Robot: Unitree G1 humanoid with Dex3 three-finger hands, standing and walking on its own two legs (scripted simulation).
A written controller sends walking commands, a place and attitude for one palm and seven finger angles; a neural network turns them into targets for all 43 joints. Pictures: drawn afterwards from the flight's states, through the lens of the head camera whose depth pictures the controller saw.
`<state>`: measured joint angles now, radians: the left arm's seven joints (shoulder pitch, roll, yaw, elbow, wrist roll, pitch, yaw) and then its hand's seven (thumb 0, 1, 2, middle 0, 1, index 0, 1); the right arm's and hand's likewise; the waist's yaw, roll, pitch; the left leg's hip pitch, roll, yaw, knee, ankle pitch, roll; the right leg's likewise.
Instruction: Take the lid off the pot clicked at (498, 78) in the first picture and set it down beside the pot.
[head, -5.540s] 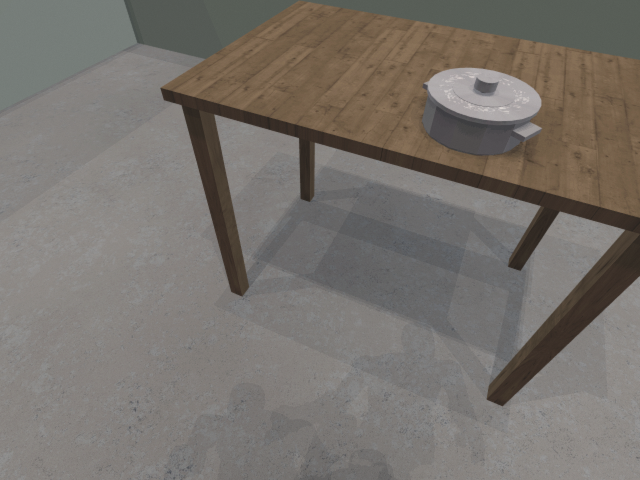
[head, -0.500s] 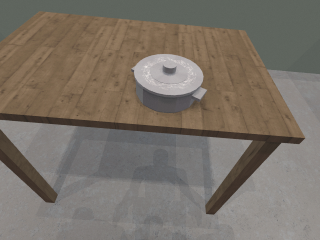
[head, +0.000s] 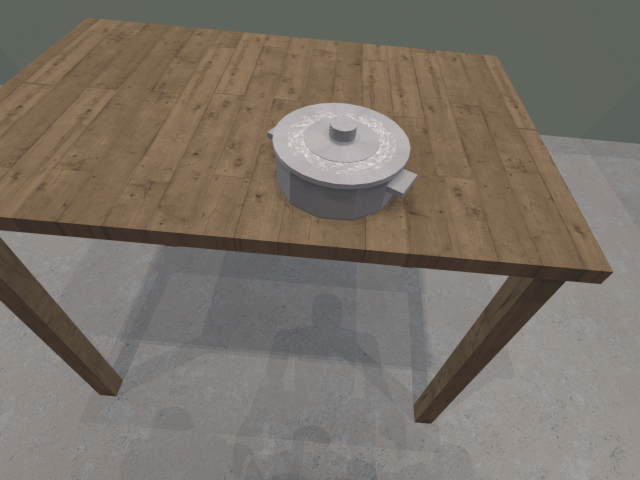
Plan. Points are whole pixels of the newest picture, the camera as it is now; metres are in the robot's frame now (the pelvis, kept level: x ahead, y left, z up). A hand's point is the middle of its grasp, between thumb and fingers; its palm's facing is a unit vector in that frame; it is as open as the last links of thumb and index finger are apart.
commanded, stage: look again from close up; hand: left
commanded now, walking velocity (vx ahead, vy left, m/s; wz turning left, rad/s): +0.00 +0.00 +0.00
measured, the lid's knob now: (342, 128) +0.56 +0.02 +0.15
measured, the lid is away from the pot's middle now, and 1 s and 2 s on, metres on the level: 0.00 0.00 0.00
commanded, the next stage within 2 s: shuffle to correct the standing spot in 0.68 s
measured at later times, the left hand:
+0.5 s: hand out of the picture +0.00 +0.14 -0.18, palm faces +0.02 -0.99 -0.15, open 7.4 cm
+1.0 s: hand out of the picture +0.02 +0.12 -0.18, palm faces +0.03 -0.99 -0.15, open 7.4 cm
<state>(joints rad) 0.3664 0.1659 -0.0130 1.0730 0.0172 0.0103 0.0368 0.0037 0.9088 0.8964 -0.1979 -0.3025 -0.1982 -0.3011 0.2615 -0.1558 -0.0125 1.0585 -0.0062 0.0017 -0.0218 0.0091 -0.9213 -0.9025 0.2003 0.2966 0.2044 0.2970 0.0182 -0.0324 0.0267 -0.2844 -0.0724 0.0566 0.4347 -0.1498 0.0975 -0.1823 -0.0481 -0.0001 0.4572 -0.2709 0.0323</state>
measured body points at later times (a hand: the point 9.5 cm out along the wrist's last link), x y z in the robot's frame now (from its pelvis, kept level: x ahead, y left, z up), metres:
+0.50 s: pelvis +0.01 -0.03 +0.00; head +0.02 -0.01 +0.45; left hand +0.00 +0.19 -0.16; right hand +0.02 -0.25 -0.15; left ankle +0.05 +0.05 -0.74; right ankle -0.02 -0.16 -0.74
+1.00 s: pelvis +0.03 -0.05 +0.00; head +0.04 -0.03 +0.45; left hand +0.02 +0.17 -0.17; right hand +0.03 -0.27 -0.15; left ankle +0.05 +0.05 -0.74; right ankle -0.02 -0.16 -0.74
